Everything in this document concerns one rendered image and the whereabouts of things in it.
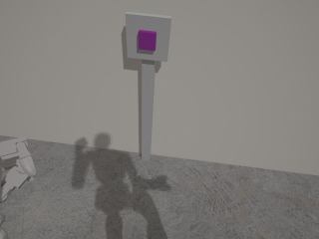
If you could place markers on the button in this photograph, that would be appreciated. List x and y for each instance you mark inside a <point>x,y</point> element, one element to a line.
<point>147,40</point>

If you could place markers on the robot left hand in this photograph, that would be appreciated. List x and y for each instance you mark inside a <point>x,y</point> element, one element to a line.
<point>14,155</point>

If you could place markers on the panel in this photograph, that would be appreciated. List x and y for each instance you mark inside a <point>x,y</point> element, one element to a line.
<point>155,23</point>

